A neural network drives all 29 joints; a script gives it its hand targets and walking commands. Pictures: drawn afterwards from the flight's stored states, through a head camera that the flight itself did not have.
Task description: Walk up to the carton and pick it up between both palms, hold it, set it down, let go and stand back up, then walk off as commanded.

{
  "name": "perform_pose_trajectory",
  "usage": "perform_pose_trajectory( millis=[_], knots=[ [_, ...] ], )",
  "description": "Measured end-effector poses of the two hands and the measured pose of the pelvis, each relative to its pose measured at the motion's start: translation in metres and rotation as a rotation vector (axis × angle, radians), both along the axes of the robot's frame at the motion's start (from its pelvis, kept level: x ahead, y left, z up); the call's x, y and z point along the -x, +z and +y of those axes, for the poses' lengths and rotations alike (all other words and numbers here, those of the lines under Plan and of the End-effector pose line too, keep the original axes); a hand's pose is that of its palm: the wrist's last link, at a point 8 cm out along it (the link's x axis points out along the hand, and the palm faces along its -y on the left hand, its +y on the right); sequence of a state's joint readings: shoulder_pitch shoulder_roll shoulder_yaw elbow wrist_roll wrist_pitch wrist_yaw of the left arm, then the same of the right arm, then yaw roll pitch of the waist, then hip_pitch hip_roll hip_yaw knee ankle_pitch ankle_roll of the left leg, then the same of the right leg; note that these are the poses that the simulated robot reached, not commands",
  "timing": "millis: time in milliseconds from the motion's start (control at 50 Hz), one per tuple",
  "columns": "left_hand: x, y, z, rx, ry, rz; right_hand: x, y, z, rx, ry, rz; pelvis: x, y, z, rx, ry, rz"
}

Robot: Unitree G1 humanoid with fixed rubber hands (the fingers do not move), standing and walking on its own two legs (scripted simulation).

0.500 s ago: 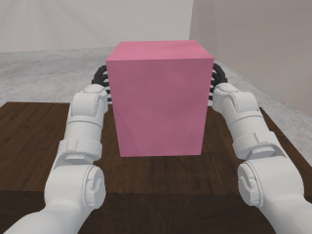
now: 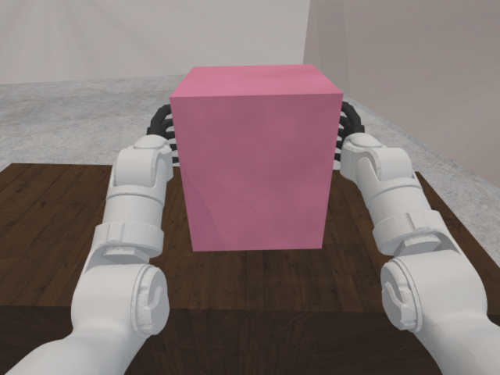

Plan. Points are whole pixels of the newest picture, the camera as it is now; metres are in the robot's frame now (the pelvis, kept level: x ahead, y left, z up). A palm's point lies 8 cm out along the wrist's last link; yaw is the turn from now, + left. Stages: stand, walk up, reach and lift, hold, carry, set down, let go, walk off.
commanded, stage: hold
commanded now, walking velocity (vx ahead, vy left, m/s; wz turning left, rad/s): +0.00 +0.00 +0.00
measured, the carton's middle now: (254, 154) +0.42 +0.00 +0.22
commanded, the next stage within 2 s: set down in 0.08 s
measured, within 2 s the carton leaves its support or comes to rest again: neither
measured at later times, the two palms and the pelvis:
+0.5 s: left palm (150, 136) +0.40 +0.16 +0.27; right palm (343, 134) +0.39 -0.14 +0.27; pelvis +0.00 +0.00 +0.00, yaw +0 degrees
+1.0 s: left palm (169, 155) +0.43 +0.14 +0.21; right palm (339, 176) +0.40 -0.15 +0.19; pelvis +0.02 +0.00 +0.00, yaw +0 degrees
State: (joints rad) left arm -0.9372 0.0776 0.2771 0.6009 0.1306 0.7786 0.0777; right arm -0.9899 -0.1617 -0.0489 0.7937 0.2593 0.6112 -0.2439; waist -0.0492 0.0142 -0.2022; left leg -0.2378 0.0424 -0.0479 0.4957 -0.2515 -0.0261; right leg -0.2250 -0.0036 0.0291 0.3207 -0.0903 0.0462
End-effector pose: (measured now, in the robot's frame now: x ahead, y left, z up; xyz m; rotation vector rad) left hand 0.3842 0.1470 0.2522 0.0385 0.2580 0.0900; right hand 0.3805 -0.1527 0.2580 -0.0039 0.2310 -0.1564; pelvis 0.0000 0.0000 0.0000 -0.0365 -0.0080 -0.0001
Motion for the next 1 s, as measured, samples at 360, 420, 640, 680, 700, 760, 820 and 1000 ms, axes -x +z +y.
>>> perform_pose_trajectory(
  millis=[360, 420, 640, 680, 700, 760, 820, 1000],
  knots=[
    [-0.003, 0.014, 0.003, 0.027, 0.003, -0.065, -0.003, 0.017, 0.003, -0.039, -0.004, -0.067, 0.0, 0.0, 0.0, 0.0, 0.0, 0.0],
    [-0.008, 0.021, 0.006, 0.044, -0.001, -0.118, -0.007, 0.023, 0.006, -0.092, -0.012, -0.124, 0.0, 0.0, -0.001, -0.001, 0.0, -0.001],
    [-0.032, -0.018, 0.01, 0.028, -0.02, -0.1, -0.024, -0.043, 0.009, -0.14, -0.038, -0.111, -0.004, 0.002, -0.005, -0.007, 0.002, -0.019],
    [-0.036, -0.026, 0.006, -0.011, -0.026, -0.095, -0.024, -0.058, 0.007, -0.15, -0.051, -0.106, -0.007, 0.002, -0.005, -0.006, 0.002, -0.016],
    [-0.037, -0.029, 0.004, -0.026, -0.031, -0.094, -0.024, -0.064, 0.006, -0.153, -0.057, -0.105, -0.008, 0.002, -0.004, -0.006, 0.002, -0.014],
    [-0.041, -0.037, -0.001, -0.076, -0.05, -0.091, -0.022, -0.076, 0.002, -0.144, -0.074, -0.102, -0.012, 0.002, -0.003, -0.004, 0.002, -0.009],
    [-0.044, -0.041, -0.004, -0.095, -0.068, -0.083, -0.021, -0.082, -0.001, -0.141, -0.086, -0.095, -0.015, 0.002, -0.001, -0.002, 0.002, -0.008],
    [-0.046, -0.037, -0.004, -0.098, -0.071, -0.106, -0.023, -0.072, -0.001, -0.126, -0.086, -0.121, -0.017, 0.002, 0.0, 0.0, 0.002, -0.013]
  ],
)
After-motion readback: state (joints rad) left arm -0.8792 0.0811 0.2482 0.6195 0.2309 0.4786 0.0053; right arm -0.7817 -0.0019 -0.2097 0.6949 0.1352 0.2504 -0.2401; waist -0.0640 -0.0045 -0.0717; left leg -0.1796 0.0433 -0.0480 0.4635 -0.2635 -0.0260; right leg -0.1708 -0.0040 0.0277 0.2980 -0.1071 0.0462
